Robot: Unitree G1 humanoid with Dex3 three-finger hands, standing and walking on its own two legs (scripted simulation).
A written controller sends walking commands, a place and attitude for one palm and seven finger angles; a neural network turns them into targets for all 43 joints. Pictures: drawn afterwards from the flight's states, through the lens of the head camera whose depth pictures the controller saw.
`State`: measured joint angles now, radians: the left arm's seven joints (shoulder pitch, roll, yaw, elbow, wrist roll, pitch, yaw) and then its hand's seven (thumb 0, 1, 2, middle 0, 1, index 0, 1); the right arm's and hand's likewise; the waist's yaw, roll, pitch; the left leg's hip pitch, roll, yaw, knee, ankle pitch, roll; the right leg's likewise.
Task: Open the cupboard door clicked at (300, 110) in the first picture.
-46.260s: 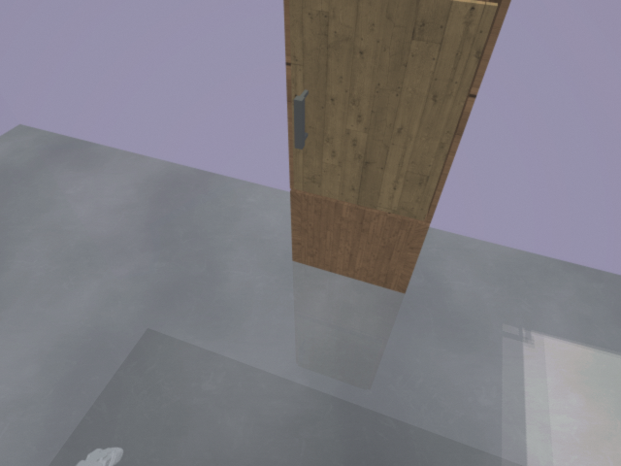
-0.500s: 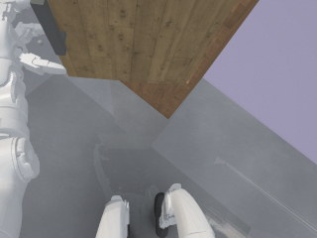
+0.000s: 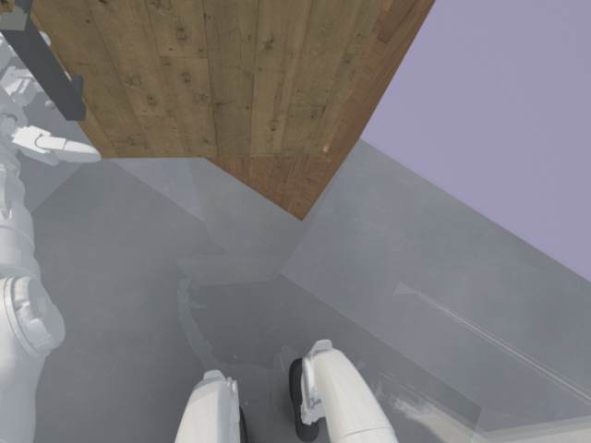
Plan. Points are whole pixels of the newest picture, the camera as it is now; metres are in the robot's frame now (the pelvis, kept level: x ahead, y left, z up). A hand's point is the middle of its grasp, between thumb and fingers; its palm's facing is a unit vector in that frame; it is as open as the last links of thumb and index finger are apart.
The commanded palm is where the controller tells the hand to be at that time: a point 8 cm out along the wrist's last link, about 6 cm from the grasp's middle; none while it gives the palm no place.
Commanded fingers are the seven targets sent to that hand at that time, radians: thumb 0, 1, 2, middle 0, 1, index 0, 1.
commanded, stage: move the hooked fingers beside the handle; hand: left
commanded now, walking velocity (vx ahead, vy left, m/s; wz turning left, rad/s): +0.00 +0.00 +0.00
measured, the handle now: (52, 60) +0.58 +0.25 +0.05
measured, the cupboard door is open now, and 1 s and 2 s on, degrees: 38 38 38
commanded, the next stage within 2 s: slide the fingers in behind the handle in 1.98 s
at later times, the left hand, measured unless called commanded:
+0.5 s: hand (21, 109) +0.51 +0.27 +0.05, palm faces +0.06 -1.00 -0.03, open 14.0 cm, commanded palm +0.50 +0.30 +0.04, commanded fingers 0.00 -0.50 0.30 -0.30 -1.20 -0.30 -1.20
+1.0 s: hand out of the picture +0.52 +0.30 +0.05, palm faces +0.07 -1.00 -0.03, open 14.0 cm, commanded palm +0.51 +0.32 +0.04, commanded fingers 0.00 -0.50 0.30 -0.30 -1.20 -0.30 -1.20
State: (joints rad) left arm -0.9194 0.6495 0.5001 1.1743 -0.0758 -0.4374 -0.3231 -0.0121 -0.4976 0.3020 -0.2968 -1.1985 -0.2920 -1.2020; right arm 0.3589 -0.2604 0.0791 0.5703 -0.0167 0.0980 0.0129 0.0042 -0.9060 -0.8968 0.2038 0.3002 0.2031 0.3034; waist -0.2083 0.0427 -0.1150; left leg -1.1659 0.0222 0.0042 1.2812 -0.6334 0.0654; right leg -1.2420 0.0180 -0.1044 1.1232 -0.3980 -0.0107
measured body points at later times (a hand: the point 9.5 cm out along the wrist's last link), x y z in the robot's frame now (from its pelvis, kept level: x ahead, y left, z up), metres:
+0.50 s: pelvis -0.02 +0.00 -0.01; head +0.17 +0.04 +0.39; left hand +0.50 +0.32 +0.05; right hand +0.00 -0.28 -0.11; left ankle -0.03 +0.07 -0.63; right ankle +0.06 -0.12 -0.63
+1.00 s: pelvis -0.01 +0.00 -0.01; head +0.18 +0.06 +0.39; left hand +0.51 +0.36 +0.05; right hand -0.01 -0.26 -0.10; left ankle -0.03 +0.07 -0.63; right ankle +0.06 -0.12 -0.63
